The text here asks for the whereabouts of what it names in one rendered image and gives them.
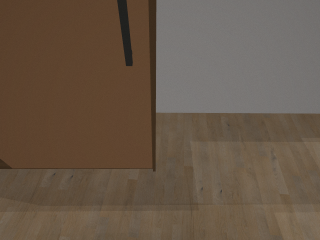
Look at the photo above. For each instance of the handle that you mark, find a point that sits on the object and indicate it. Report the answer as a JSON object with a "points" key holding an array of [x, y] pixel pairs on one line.
{"points": [[125, 31]]}

